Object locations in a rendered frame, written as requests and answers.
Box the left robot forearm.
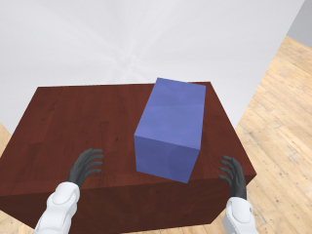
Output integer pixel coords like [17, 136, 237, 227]
[32, 181, 80, 234]

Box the pedestal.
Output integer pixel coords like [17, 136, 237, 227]
[0, 81, 257, 234]

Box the right robot forearm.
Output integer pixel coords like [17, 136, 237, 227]
[222, 197, 259, 234]

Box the carton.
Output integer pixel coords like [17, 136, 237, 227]
[134, 77, 206, 183]

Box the robot right hand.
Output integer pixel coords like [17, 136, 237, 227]
[218, 155, 248, 201]

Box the robot left hand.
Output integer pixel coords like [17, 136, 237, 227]
[65, 148, 104, 189]

